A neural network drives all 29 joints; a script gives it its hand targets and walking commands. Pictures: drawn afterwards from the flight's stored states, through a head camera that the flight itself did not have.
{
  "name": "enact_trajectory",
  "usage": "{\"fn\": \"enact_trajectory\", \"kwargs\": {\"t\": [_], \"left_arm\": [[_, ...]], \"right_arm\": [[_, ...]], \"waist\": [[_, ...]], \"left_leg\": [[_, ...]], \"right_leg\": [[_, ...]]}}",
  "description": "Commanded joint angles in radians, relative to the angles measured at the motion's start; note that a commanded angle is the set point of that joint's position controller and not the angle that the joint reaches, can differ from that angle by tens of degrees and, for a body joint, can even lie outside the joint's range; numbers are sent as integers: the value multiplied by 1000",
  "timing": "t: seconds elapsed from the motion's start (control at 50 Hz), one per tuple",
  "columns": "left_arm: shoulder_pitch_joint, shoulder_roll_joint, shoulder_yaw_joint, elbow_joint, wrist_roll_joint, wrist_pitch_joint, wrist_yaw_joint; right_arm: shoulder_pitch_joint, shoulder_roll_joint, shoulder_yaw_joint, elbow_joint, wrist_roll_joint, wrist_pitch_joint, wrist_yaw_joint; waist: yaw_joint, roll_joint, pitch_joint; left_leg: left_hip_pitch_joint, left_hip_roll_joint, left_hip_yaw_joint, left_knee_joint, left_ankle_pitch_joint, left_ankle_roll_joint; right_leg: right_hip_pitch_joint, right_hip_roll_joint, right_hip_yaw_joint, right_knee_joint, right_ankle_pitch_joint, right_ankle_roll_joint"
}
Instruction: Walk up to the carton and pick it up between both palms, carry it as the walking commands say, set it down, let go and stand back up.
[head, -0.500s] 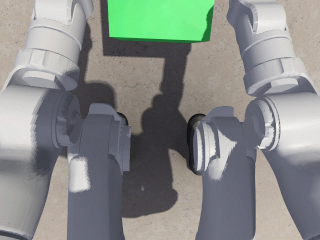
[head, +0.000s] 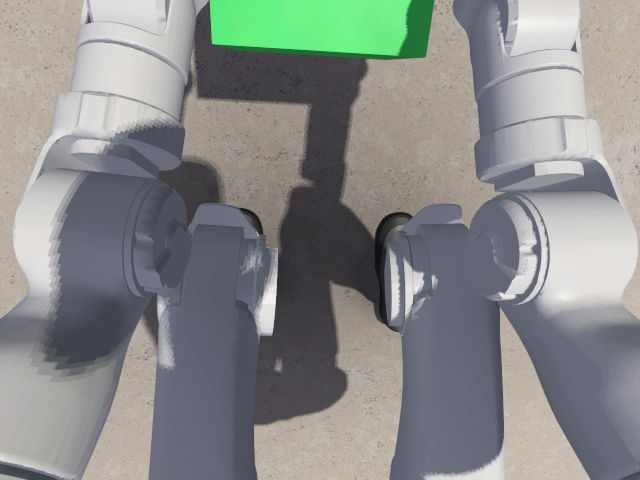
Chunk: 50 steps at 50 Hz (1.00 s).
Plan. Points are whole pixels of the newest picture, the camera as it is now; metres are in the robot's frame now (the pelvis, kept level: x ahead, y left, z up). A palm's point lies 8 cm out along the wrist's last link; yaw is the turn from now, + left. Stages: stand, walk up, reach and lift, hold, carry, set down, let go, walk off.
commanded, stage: reach and lift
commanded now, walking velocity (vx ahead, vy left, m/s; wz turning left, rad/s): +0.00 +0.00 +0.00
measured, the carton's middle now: out of the picture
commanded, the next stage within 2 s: none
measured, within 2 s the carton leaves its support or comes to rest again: neither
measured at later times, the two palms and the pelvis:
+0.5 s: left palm out of the picture +0.53 +0.15 -0.10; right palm out of the picture +0.54 -0.11 -0.10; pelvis -0.02 -0.01 +0.04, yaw +1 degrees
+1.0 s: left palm out of the picture +0.51 +0.14 -0.04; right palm out of the picture +0.52 -0.12 -0.04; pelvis -0.03 -0.01 +0.08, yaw +2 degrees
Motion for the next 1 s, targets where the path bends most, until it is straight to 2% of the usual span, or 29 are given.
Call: {"fn": "enact_trajectory", "kwargs": {"t": [0.0, 0.04, 0.12, 0.14, 0.18, 0.2, 0.22, 0.24, 0.26, 0.28, 0.3, 0.32, 0.38, 0.4, 0.42, 0.5, 0.58, 0.62, 0.66, 0.7, 0.72, 0.76, 0.8, 0.82, 0.86, 0.88, 0.9, 0.92, 0.98], "left_arm": [[-743, -1010, -388, -280, -142, -60, -465], [-739, -1009, -405, -290, -136, -58, -454], [-723, -1032, -411, -301, -118, -50, -442], [-718, -1043, -415, -318, -121, -47, -444], [-694, -1039, -404, -282, -112, -42, -445], [-712, -1049, -415, -307, -117, -40, -447], [-700, -1058, -421, -309, -122, -37, -448], [-694, -1064, -405, -284, -108, -31, -449], [-664, -1082, -391, -255, -95, -25, -452], [-666, -1074, -385, -254, -85, -24, -456], [-673, -1083, -396, -277, -89, -26, -458], [-669, -1075, -381, -269, -78, -25, -461], [-660, -1110, -387, -262, -80, -13, -467], [-631, -1109, -377, -227, -67, -10, -466], [-644, -1114, -376, -249, -66, -9, -467], [-679, -1107, -381, -287, -71, -4, -470], [-686, -1101, -388, -299, -64, 8, -469], [-673, -1114, -373, -282, -54, 14, -468], [-694, -1113, -387, -326, -63, 17, -471], [-677, -1122, -374, -303, -53, 27, -472], [-668, -1131, -381, -285, -51, 32, -474], [-665, -1132, -380, -305, -48, 34, -478], [-659, -1161, -396, -325, -58, 40, -478], [-658, -1166, -396, -320, -57, 42, -478], [-635, -1180, -396, -316, -53, 49, -480], [-642, -1187, -403, -323, -59, 53, -482], [-621, -1192, -388, -300, -53, 55, -484], [-603, -1205, -398, -290, -52, 60, -485], [-624, -1212, -412, -323, -63, 61, -480]], "right_arm": [[-778, 931, 402, -263, 164, -87, 361], [-767, 938, 407, -261, 167, -85, 360], [-771, 943, 423, -262, 170, -82, 359], [-770, 938, 427, -281, 172, -82, 357], [-753, 956, 419, -250, 163, -75, 354], [-761, 964, 422, -272, 163, -74, 351], [-751, 967, 424, -268, 165, -70, 352], [-758, 973, 419, -258, 164, -67, 350], [-738, 969, 407, -247, 150, -66, 349], [-729, 987, 396, -224, 143, -61, 352], [-715, 999, 400, -233, 137, -58, 353], [-721, 1002, 395, -232, 136, -57, 353], [-744, 998, 404, -256, 139, -54, 352], [-731, 1004, 400, -246, 131, -53, 354], [-732, 1011, 402, -255, 129, -50, 354], [-752, 1035, 420, -278, 135, -38, 348], [-768, 1060, 442, -292, 154, -29, 344], [-763, 1069, 437, -279, 152, -22, 342], [-758, 1084, 450, -305, 157, -14, 344], [-769, 1088, 447, -315, 161, -11, 344], [-760, 1086, 440, -301, 152, -7, 344], [-741, 1106, 450, -290, 157, 2, 345], [-736, 1112, 462, -314, 158, 6, 349], [-728, 1123, 462, -308, 160, 7, 349], [-741, 1123, 471, -336, 159, 9, 350], [-722, 1128, 470, -328, 156, 13, 350], [-716, 1138, 470, -318, 154, 17, 349], [-712, 1131, 473, -327, 151, 17, 351], [-724, 1147, 496, -345, 165, 21, 355]], "waist": [[-61, 60, -2071], [-44, 67, -2091], [-32, 67, -2122], [-44, 63, -2142], [-38, 40, -2102], [-38, 44, -2125], [-50, 42, -2139], [-36, 43, -2125], [-51, 42, -2102], [-44, 45, -2073], [-54, 34, -2095], [-47, 40, -2095], [-56, 49, -2131], [-45, 42, -2107], [-48, 50, -2132], [-57, 13, -2187], [-22, 21, -2222], [-23, 18, -2221], [-23, 4, -2274], [-14, 9, -2268], [-21, 13, -2262], [-8, 19, -2292], [-25, 20, -2332], [-17, 21, -2329], [-19, 15, -2334], [-32, 21, -2348], [-24, 7, -2319], [-26, 21, -2324], [-29, 19, -2365]], "left_leg": [[954, -38, 178, -155, 584, -2], [987, -35, 175, -165, 604, -5], [1007, -36, 171, -187, 594, -9], [1013, -36, 172, -192, 598, -8], [969, -35, 177, -204, 547, -3], [966, -39, 176, -212, 549, -3], [979, -39, 178, -214, 547, -4], [975, -40, 178, -224, 531, -4], [955, -40, 179, -231, 516, -2], [938, -39, 178, -244, 485, 0], [944, -42, 181, -247, 492, -2], [936, -41, 184, -252, 475, 1], [958, -45, 180, -270, 479, -2], [946, -44, 181, -278, 464, -1], [967, -46, 180, -288, 467, -1], [946, -52, 189, -306, 437, 5], [967, -53, 194, -338, 419, 11], [964, -52, 195, -350, 400, 13], [984, -54, 197, -362, 404, 13], [981, -56, 197, -377, 384, 19], [989, -55, 194, -383, 375, 18], [993, -55, 200, -389, 377, 17], [1038, -57, 189, -405, 402, 14], [1029, -58, 197, -408, 393, 12], [1042, -62, 194, -424, 399, 14], [1046, -63, 195, -427, 397, 10], [1027, -64, 193, -436, 386, 14], [1041, -65, 193, -443, 382, 11], [1077, -66, 192, -453, 393, 10]], "right_leg": [[613, 56, -239, -129, 489, -107], [593, 57, -237, -134, 498, -108], [600, 59, -234, -151, 479, -108], [626, 60, -233, -161, 490, -109], [632, 61, -233, -170, 458, -104], [653, 63, -228, -176, 472, -106], [670, 62, -231, -181, 471, -104], [655, 63, -230, -190, 452, -104], [652, 62, -233, -204, 444, -104], [632, 62, -234, -209, 418, -104], [648, 66, -231, -219, 428, -106], [658, 64, -227, -230, 415, -106], [678, 66, -234, -241, 422, -105], [658, 65, -234, -249, 408, -105], [666, 66, -233, -258, 408, -107], [745, 68, -227, -291, 407, -102], [770, 66, -223, -312, 394, -98], [776, 67, -223, -325, 375, -97], [808, 71, -221, -335, 391, -95], [812, 72, -218, -347, 371, -93], [803, 71, -222, -351, 360, -96], [820, 72, -217, -361, 364, -96], [840, 75, -225, -366, 389, -97], [844, 75, -218, -378, 385, -97], [850, 79, -221, -388, 388, -94], [868, 78, -219, -397, 389, -96], [868, 77, -220, -401, 381, -92], [867, 79, -220, -405, 374, -96], [880, 79, -216, -424, 380, -95]]}}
